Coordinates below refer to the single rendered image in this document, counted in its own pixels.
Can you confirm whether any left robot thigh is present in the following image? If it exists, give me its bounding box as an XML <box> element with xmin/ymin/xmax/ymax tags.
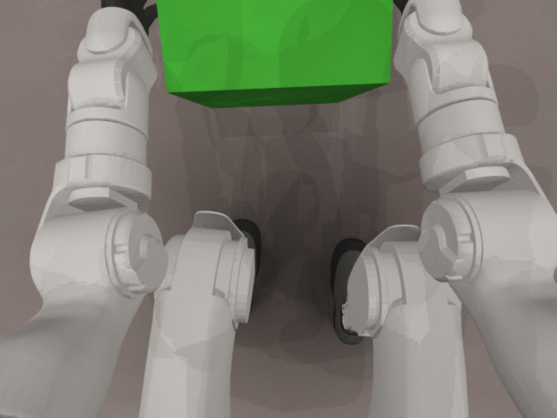
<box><xmin>138</xmin><ymin>227</ymin><xmax>255</xmax><ymax>418</ymax></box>

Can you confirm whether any carton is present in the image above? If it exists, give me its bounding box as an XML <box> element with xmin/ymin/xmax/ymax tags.
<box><xmin>156</xmin><ymin>0</ymin><xmax>393</xmax><ymax>108</ymax></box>

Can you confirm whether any left robot upper arm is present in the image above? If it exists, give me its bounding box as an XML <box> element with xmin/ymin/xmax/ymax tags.
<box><xmin>0</xmin><ymin>207</ymin><xmax>169</xmax><ymax>418</ymax></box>

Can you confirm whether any left robot shin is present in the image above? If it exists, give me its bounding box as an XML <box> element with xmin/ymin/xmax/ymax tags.
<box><xmin>154</xmin><ymin>211</ymin><xmax>245</xmax><ymax>300</ymax></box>

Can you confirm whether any robot left hand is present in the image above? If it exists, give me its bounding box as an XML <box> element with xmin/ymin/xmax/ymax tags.
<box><xmin>101</xmin><ymin>0</ymin><xmax>158</xmax><ymax>37</ymax></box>

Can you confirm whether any robot left forearm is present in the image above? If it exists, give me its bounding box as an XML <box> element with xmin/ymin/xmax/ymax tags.
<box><xmin>30</xmin><ymin>7</ymin><xmax>158</xmax><ymax>284</ymax></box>

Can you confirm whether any robot right forearm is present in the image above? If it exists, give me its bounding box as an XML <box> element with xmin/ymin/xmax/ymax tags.
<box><xmin>393</xmin><ymin>0</ymin><xmax>557</xmax><ymax>217</ymax></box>

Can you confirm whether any right robot upper arm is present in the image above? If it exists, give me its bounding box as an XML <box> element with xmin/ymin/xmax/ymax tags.
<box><xmin>417</xmin><ymin>188</ymin><xmax>557</xmax><ymax>418</ymax></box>

